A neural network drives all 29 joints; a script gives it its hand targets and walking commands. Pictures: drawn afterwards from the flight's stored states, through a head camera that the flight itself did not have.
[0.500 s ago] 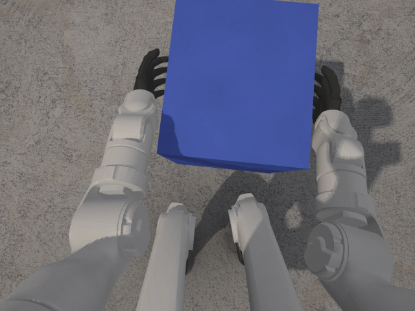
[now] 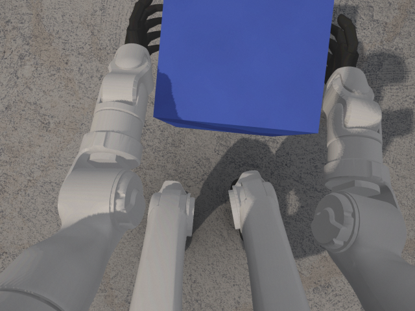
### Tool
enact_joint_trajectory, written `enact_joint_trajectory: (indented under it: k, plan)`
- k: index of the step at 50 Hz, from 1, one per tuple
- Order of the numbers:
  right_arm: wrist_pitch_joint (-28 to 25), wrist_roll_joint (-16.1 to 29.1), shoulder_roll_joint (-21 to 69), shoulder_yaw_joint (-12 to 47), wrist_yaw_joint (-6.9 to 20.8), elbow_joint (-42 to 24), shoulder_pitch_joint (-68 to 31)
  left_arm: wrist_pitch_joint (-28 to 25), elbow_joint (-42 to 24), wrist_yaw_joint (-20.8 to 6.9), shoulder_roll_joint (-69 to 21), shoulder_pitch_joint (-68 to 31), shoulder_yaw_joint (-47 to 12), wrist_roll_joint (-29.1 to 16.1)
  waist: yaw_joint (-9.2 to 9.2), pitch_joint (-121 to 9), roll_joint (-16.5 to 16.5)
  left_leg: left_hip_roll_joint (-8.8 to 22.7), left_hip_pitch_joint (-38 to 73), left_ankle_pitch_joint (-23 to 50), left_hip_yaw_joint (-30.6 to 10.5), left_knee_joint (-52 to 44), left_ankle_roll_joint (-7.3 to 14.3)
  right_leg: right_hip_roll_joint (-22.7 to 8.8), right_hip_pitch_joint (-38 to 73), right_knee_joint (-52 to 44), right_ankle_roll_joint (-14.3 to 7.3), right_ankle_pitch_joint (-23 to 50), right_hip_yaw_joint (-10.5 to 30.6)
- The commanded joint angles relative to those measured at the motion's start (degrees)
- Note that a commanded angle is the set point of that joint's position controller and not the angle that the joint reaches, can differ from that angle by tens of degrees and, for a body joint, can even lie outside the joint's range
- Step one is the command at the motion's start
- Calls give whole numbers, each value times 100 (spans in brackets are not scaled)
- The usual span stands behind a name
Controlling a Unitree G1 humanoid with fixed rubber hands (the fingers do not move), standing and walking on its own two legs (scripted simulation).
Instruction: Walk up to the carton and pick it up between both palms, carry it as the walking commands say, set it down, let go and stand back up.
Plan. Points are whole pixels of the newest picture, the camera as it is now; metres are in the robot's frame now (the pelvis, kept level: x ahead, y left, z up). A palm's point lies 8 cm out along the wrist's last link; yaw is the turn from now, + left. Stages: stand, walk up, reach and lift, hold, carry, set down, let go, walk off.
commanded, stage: set down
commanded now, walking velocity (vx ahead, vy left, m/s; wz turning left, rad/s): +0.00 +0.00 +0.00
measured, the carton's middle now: (235, 58) +0.53 -0.09 -0.18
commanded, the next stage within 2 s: none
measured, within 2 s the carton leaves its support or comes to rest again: rests again in 1.44 s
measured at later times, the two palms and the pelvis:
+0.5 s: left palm (152, 51) +0.56 +0.07 -0.20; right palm (317, 70) +0.50 -0.25 -0.20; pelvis +0.00 +0.00 -0.06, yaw +0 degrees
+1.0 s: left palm (154, 54) +0.57 +0.08 -0.25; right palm (304, 70) +0.51 -0.24 -0.24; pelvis +0.00 +0.00 -0.09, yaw +0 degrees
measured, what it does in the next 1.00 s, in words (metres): lowers itself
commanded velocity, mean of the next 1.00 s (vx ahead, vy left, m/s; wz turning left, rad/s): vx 0.00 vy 0.00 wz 0.00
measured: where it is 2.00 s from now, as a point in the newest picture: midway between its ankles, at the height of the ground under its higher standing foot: (211, 229)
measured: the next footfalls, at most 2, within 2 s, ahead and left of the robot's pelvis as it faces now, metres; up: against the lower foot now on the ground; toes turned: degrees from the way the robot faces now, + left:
none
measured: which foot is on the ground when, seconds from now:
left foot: down 0.00-1.00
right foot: down 0.00-1.00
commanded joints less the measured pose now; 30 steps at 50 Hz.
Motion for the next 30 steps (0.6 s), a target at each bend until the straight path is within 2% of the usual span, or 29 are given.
enact_joint_trajectory:
  k: [1, 30]
  plan:
    - [-185, 801, 4678, 2812, 1317, -509, -4119, -244, -538, -1099, -5264, -3549, -2134, -634, -359, -6756, 110, -147, 2669, 1401, 605, -758, 71, 147, 4328, -485, 27, 2118, -803]
    - [-378, 1334, 3920, 2962, 1193, -379, -5289, -393, -418, -1018, -4490, -4654, -2425, -1145, -461, -6356, 154, -15, 2215, 1578, 603, 622, 146, 13, 3720, 833, -37, 2284, -820]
